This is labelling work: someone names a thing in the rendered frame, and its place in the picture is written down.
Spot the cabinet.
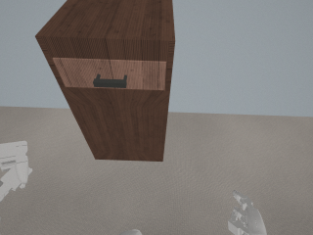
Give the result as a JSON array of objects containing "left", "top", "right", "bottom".
[{"left": 35, "top": 0, "right": 175, "bottom": 162}]

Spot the drawer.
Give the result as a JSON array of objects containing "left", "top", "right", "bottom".
[{"left": 53, "top": 58, "right": 166, "bottom": 90}]

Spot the robot right hand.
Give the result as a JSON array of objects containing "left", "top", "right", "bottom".
[{"left": 228, "top": 190, "right": 267, "bottom": 235}]

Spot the handle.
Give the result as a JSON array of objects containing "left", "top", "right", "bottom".
[{"left": 93, "top": 73, "right": 127, "bottom": 88}]

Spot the robot left hand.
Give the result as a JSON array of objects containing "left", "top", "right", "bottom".
[{"left": 0, "top": 141, "right": 32, "bottom": 203}]

